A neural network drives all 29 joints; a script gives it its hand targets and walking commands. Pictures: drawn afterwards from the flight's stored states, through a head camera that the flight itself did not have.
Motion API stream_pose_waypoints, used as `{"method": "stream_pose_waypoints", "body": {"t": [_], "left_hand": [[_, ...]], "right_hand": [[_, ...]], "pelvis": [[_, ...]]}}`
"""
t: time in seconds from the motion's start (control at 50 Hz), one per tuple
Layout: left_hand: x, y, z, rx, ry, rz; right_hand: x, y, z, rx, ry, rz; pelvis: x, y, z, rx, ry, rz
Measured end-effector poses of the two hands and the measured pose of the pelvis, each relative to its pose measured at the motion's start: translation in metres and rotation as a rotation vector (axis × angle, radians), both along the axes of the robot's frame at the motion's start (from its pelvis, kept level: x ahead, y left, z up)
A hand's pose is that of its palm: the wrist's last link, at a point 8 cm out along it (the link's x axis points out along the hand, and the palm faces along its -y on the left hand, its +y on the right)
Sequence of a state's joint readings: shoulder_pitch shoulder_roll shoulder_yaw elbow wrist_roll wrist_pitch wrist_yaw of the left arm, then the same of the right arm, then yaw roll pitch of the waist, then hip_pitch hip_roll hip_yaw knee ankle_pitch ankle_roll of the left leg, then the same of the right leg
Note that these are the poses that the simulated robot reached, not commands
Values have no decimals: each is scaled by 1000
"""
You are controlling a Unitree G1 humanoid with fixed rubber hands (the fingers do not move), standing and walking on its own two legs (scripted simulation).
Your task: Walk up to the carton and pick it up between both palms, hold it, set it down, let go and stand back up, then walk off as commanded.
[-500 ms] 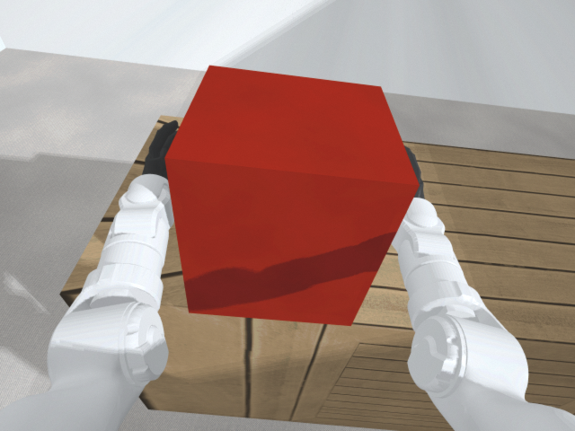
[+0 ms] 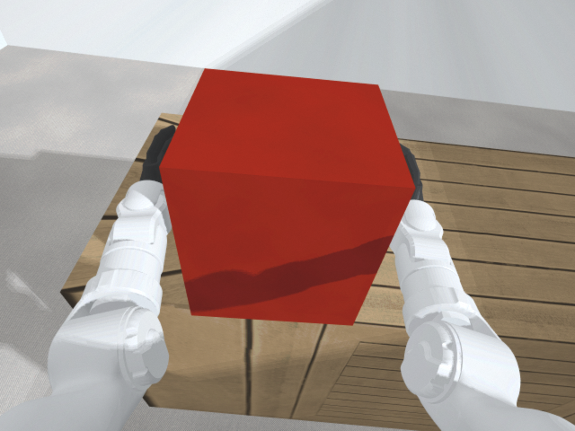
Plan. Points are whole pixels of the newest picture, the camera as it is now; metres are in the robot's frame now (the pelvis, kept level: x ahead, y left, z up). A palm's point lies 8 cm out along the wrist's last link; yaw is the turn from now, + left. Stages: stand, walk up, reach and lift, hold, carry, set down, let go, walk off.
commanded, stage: set down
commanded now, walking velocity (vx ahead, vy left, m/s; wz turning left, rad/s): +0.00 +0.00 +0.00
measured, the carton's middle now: (282, 203) +0.44 +0.01 +0.08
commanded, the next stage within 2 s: none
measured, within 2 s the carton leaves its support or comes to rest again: neither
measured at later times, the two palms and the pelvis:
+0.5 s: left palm (157, 183) +0.43 +0.19 +0.12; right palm (405, 202) +0.42 -0.16 +0.13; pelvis +0.00 +0.00 +0.00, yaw +0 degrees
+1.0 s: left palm (162, 184) +0.43 +0.19 +0.12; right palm (415, 219) +0.41 -0.19 +0.09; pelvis -0.02 +0.00 -0.01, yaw +0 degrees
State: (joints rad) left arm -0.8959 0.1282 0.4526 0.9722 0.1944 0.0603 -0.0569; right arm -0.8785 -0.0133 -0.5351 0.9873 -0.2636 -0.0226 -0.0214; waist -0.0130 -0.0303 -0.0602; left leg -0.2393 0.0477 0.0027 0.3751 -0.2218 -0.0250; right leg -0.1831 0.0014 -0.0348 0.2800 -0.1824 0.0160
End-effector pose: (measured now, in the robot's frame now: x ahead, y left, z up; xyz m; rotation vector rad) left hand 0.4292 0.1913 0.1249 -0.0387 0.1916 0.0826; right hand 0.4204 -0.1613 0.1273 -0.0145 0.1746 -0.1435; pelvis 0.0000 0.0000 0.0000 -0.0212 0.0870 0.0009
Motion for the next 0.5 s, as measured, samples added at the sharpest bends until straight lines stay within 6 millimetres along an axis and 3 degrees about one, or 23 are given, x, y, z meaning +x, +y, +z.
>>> {"method": "stream_pose_waypoints", "body": {"t": [0.5], "left_hand": [[-1,1,-2,-2,-5,-2]], "right_hand": [[-3,0,-2,14,-10,-2]], "pelvis": [[-1,-1,0,1,-1,0]]}}
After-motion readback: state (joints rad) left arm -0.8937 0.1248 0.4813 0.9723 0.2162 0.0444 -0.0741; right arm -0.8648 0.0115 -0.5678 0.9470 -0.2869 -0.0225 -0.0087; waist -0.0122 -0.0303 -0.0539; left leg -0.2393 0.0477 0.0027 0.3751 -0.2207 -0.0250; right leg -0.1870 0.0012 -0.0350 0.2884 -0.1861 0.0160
